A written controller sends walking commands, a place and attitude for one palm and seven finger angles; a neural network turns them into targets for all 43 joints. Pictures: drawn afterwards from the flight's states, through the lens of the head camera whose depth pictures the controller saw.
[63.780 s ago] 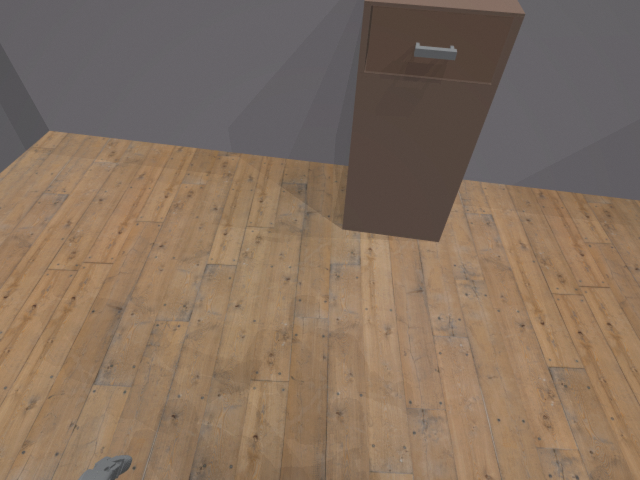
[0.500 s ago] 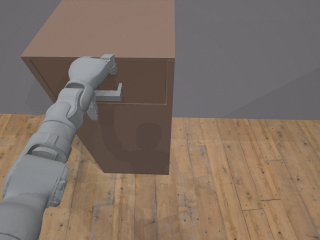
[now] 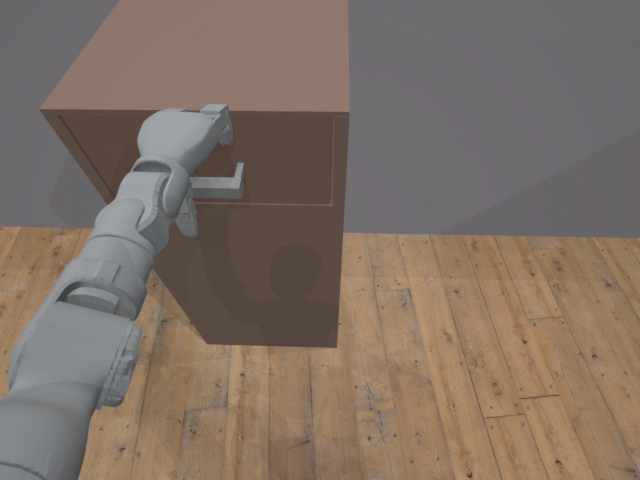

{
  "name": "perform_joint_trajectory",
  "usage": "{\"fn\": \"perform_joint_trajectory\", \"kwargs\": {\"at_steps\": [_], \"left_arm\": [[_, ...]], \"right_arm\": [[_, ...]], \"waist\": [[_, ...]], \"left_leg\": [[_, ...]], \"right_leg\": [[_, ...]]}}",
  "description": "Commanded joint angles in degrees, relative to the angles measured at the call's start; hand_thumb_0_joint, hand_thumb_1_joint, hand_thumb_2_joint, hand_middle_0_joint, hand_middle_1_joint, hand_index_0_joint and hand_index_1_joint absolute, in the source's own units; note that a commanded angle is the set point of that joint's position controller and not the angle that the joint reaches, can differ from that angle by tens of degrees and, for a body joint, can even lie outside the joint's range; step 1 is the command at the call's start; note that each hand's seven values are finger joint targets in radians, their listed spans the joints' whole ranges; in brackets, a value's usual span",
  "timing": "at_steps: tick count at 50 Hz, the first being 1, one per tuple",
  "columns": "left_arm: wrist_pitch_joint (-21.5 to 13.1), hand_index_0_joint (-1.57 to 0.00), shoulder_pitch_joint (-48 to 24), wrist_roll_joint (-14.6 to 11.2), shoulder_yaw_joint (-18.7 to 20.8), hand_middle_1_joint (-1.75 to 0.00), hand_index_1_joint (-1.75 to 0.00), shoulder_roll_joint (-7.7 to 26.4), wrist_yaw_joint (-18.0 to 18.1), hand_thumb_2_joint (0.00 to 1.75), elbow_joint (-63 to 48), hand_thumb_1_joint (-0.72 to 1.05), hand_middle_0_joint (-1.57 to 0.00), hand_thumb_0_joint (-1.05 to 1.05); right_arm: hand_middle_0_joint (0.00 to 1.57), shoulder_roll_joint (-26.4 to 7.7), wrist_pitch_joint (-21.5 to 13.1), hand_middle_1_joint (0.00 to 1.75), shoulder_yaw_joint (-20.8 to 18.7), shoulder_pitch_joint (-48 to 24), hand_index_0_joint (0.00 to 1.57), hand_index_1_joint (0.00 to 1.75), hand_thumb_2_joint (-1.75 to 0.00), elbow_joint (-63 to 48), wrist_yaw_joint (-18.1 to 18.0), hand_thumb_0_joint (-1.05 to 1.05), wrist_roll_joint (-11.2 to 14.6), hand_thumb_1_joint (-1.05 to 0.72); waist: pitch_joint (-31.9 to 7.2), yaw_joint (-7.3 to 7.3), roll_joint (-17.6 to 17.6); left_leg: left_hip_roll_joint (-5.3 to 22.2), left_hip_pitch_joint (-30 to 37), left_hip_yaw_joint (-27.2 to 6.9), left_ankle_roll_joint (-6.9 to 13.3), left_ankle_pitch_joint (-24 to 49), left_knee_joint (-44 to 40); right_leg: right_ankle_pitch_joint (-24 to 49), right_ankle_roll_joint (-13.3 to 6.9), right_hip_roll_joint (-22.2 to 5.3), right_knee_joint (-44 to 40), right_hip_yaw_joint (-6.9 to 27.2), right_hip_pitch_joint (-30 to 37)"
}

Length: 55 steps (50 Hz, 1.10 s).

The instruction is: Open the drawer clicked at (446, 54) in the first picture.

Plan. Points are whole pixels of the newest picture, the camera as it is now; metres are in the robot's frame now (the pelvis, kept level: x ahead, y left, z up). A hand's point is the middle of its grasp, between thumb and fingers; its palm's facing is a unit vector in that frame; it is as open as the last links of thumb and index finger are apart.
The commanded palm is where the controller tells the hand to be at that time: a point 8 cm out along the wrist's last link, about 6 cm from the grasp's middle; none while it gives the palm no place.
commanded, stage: move the hooked fingers above the handle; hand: left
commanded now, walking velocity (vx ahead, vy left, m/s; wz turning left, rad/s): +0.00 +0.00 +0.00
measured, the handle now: (206, 177) +0.54 +0.14 +0.05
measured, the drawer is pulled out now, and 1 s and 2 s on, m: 0.00 0.00 0.00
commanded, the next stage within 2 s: lower the fingers behind the handle in 1.08 s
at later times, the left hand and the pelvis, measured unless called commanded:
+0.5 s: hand (194, 170) +0.50 +0.13 +0.10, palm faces +0.00 -0.02 -1.00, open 13.5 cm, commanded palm +0.50 +0.18 +0.17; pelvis -0.01 +0.00 +0.00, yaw +0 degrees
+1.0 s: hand (195, 169) +0.50 +0.13 +0.10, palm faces +0.01 -0.02 -1.00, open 13.5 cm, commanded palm +0.50 +0.17 +0.16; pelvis -0.01 +0.00 +0.00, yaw +0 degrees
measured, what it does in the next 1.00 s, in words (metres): stands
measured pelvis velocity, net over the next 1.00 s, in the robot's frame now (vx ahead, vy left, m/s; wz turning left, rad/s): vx -0.01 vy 0.00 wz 0.01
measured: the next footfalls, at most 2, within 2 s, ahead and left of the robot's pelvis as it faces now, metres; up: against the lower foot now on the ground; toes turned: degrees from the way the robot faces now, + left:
none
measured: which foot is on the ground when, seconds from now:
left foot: down 0.00-1.00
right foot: down 0.00-1.00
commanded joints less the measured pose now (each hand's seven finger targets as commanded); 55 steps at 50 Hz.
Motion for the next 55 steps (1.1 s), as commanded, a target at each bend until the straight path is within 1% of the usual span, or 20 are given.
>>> {"fn": "perform_joint_trajectory", "kwargs": {"at_steps": [1, 4, 11, 13, 18, 22, 25, 26, 28, 29, 31, 34, 37, 38, 41, 43, 46, 48, 50, 55], "left_arm": [[4.36, -0.30, -33.77, -0.20, 9.08, -1.20, -1.20, 22.81, 4.60, 0.30, -10.43, -0.50, -0.30, 0.00], [4.89, -0.30, -33.41, 0.16, 9.70, -1.20, -1.20, 24.45, 4.93, 0.30, -8.71, -0.50, -0.30, 0.00], [5.51, -0.30, -34.57, 0.25, 9.03, -1.20, -1.20, 24.17, 4.85, 0.30, -7.29, -0.50, -0.30, 0.00], [5.51, -0.30, -35.75, 0.49, 8.60, -1.20, -1.20, 23.71, 5.18, 0.30, -8.30, -0.50, -0.30, 0.00], [5.78, -0.30, -35.11, 0.48, 9.52, -1.20, -1.20, 24.85, 5.07, 0.30, -7.26, -0.50, -0.30, 0.00], [6.01, -0.30, -35.43, 0.33, 7.99, -1.20, -1.20, 23.11, 4.95, 0.30, -6.12, -0.50, -0.30, 0.00], [6.08, -0.30, -35.98, 0.72, 7.70, -1.20, -1.20, 22.48, 5.14, 0.30, -6.87, -0.50, -0.30, 0.00], [6.20, -0.30, -36.50, 0.60, 6.93, -1.20, -1.20, 21.38, 5.04, 0.30, -6.08, -0.50, -0.30, 0.00], [6.06, -0.30, -36.39, 1.03, 8.51, -1.20, -1.20, 23.31, 5.37, 0.30, -6.81, -0.50, -0.30, 0.00], [6.20, -0.30, -36.79, 1.06, 7.73, -1.20, -1.20, 22.47, 5.47, 0.30, -6.85, -0.50, -0.30, 0.00], [6.21, -0.30, -36.79, 0.79, 7.81, -1.20, -1.20, 22.19, 5.39, 0.30, -6.49, -0.50, -0.30, 0.00], [6.39, -0.30, -36.95, 1.26, 7.60, -1.20, -1.20, 22.00, 5.73, 0.30, -6.58, -0.50, -0.30, 0.00], [6.03, -0.30, -37.33, 1.19, 6.97, -1.20, -1.20, 20.03, 5.82, 0.30, -7.87, -0.50, -0.30, 0.00], [6.34, -0.30, -36.85, 1.31, 7.83, -1.20, -1.20, 21.23, 6.02, 0.30, -7.21, -0.50, -0.30, 0.00], [6.92, -0.30, -37.42, 0.73, 5.96, -1.20, -1.20, 19.06, 5.72, 0.30, -5.90, -0.50, -0.30, 0.00], [7.09, -0.30, -36.63, 0.94, 7.82, -1.20, -1.20, 22.06, 5.72, 0.30, -5.13, -0.50, -0.30, 0.00], [7.41, -0.30, -37.99, 0.79, 5.29, -1.20, -1.20, 19.31, 5.21, 0.30, -4.63, -0.50, -0.30, 0.00], [7.36, -0.30, -37.69, 0.97, 7.29, -1.20, -1.20, 22.14, 5.37, 0.30, -4.57, -0.50, -0.30, 0.00], [7.45, -0.30, -38.06, 1.17, 6.01, -1.20, -1.20, 20.56, 5.37, 0.30, -5.30, -0.50, -0.30, 0.00], [6.82, -0.30, -36.40, 1.03, 7.23, -1.20, -1.20, 21.16, 5.28, 0.30, -5.86, -0.50, -0.30, 0.00]], "right_arm": [[0.20, -8.09, -1.84, 0.30, -2.89, 2.78, 0.20, 0.30, -0.90, -5.32, -0.37, 0.00, -0.66, -0.90], [0.20, -8.53, -2.01, 0.30, -2.75, 3.05, 0.20, 0.30, -0.90, -4.79, -0.47, 0.00, -0.46, -0.90], [0.20, -8.51, -2.28, 0.30, -2.65, 3.57, 0.20, 0.30, -0.90, -4.54, -0.64, 0.00, -0.25, -0.90], [0.20, -8.46, -2.37, 0.30, -2.79, 3.85, 0.20, 0.30, -0.90, -4.55, -0.51, 0.00, -0.48, -0.90], [0.20, -8.58, -2.44, 0.30, -2.69, 3.85, 0.20, 0.30, -0.90, -4.62, -0.59, 0.00, -0.34, -0.90], [0.20, -8.69, -2.65, 0.30, -2.55, 3.90, 0.20, 0.30, -0.90, -4.70, -0.67, 0.00, -0.24, -0.90], [0.20, -8.64, -2.78, 0.30, -2.72, 4.17, 0.20, 0.30, -0.90, -4.88, -0.53, 0.00, -0.49, -0.90], [0.20, -8.48, -2.75, 0.30, -2.63, 4.15, 0.20, 0.30, -0.90, -4.86, -0.47, 0.00, -0.49, -0.90], [0.20, -8.64, -2.82, 0.30, -2.82, 4.47, 0.20, 0.30, -0.90, -4.74, -0.45, 0.00, -0.61, -0.90], [0.20, -8.58, -2.76, 0.30, -2.74, 4.33, 0.20, 0.30, -0.90, -4.76, -0.50, 0.00, -0.66, -0.90], [0.20, -8.49, -2.83, 0.30, -2.64, 4.43, 0.20, 0.30, -0.90, -4.88, -0.43, 0.00, -0.64, -0.90], [0.20, -8.58, -2.83, 0.30, -2.71, 4.34, 0.20, 0.30, -0.90, -4.79, -0.39, 0.00, -0.65, -0.90], [0.20, -8.40, -3.03, 0.30, -3.15, 5.09, 0.20, 0.30, -0.90, -4.84, 0.06, 0.00, -0.80, -0.90], [0.20, -8.51, -2.88, 0.30, -2.97, 4.85, 0.20, 0.30, -0.90, -4.80, 0.04, 0.00, -0.91, -0.90], [0.20, -8.51, -2.99, 0.30, -2.81, 4.82, 0.20, 0.30, -0.90, -4.67, -0.08, 0.00, -0.77, -0.90], [0.20, -8.82, -3.08, 0.30, -2.76, 5.08, 0.20, 0.30, -0.90, -4.49, -0.29, 0.00, -0.59, -0.90], [0.20, -8.59, -3.10, 0.30, -2.56, 5.06, 0.20, 0.30, -0.90, -4.28, -0.33, 0.00, -0.43, -0.90], [0.20, -8.86, -3.17, 0.30, -2.54, 5.27, 0.20, 0.30, -0.90, -4.27, -0.34, 0.00, -0.41, -0.90], [0.20, -8.57, -3.11, 0.30, -2.55, 4.99, 0.20, 0.30, -0.90, -4.50, -0.39, 0.00, -0.58, -0.90], [0.20, -8.38, -2.86, 0.30, -2.70, 4.84, 0.20, 0.30, -0.90, -4.81, -0.36, 0.00, -0.74, -0.90]], "waist": [[-23.90, 1.62, -4.27], [-21.24, 1.48, -4.47], [-21.19, 0.85, -4.54], [-22.39, 0.99, -2.35], [-21.83, 1.13, -3.98], [-20.33, 0.29, -4.47], [-21.97, 0.65, -2.05], [-21.41, -0.06, -3.56], [-22.80, 0.52, -3.03], [-22.54, 0.29, -2.28], [-22.62, 0.27, -4.51], [-21.65, 0.20, -2.23], [-23.32, 0.34, -1.69], [-22.82, 0.51, -1.88], [-21.07, -0.65, -4.82], [-21.31, -0.10, -5.39], [-20.27, -1.02, -4.71], [-20.32, -0.29, -3.61], [-21.02, -0.43, -2.33], [-22.64, 0.29, -2.87]], "left_leg": [[-0.67, 5.97, 0.05, 1.20, 7.02, -3.00], [-0.51, 4.61, 0.01, 1.17, 5.12, -3.41], [-0.51, 4.14, -0.05, 1.18, 4.23, -3.17], [-0.53, 5.05, -0.08, 1.11, 4.29, -3.22], [-0.51, 3.99, -0.08, 1.12, 3.56, -3.09], [-0.36, 3.86, -0.15, 1.15, 2.27, -3.14], [-0.44, 5.06, -0.19, 1.05, 3.20, -2.86], [-0.40, 4.95, -0.29, 1.19, 3.45, -2.59], [-0.36, 5.14, -0.42, 1.15, 3.73, -2.47], [-0.37, 5.21, -0.29, 1.12, 3.56, -2.44], [-0.42, 4.42, -0.44, 1.23, 3.64, -2.29], [-0.35, 4.87, -0.35, 1.12, 3.04, -2.42], [-0.33, 6.57, -0.64, 1.11, 5.15, -2.02], [-0.38, 6.06, -0.63, 1.13, 4.46, -2.09], [-0.30, 4.68, -0.58, 1.32, 2.80, -2.26], [-0.37, 3.90, -0.49, 1.37, 1.67, -2.44], [-0.29, 4.07, -0.52, 1.28, 1.49, -2.43], [-0.35, 3.63, -0.55, 1.20, 0.48, -2.64], [-0.44, 4.37, -0.44, 1.20, 1.45, -2.35], [-0.53, 4.37, -0.54, 1.19, 2.76, -2.18]], "right_leg": [[7.71, 0.48, -1.20, -5.71, 0.97, 13.91], [5.84, 0.54, -1.12, -5.86, 0.95, 12.26], [4.13, 0.50, -0.99, -5.86, 0.79, 11.30], [4.32, 0.47, -1.00, -5.59, 0.83, 10.90], [3.83, 0.61, -1.03, -5.55, 0.87, 11.21], [2.10, 0.71, -0.93, -5.90, 0.74, 9.37], [2.60, 0.40, -0.76, -5.24, 0.46, 8.66], [2.76, 0.45, -0.73, -5.47, 0.39, 8.59], [3.21, 0.45, -0.71, -4.93, 0.43, 8.89], [3.14, 0.43, -0.72, -4.98, 0.43, 8.38], [3.24, 0.52, -0.78, -5.17, 0.54, 9.58], [2.52, 0.37, -0.67, -4.97, 0.34, 7.61], [3.79, 0.13, -0.35, -4.44, -0.09, 7.29], [3.39, 0.18, -0.38, -4.58, 0.01, 7.51], [2.11, 0.49, -0.58, -5.38, 0.21, 7.41], [1.39, 0.65, -0.62, -5.45, 0.57, 8.04], [1.06, 0.59, -0.67, -5.50, 0.29, 6.79], [0.10, 0.61, -0.73, -5.39, 0.47, 6.84], [1.05, 0.48, -0.70, -5.11, 0.41, 6.58], [2.54, 0.40, -0.70, -4.89, 0.41, 8.54]]}}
